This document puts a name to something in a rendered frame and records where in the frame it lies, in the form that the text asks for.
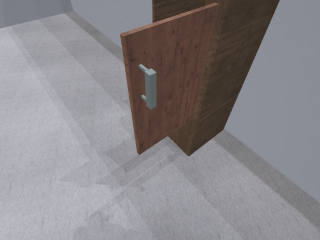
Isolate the cupboard door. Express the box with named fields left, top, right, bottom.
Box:
left=120, top=3, right=219, bottom=155

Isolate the handle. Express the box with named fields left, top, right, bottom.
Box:
left=138, top=64, right=157, bottom=110

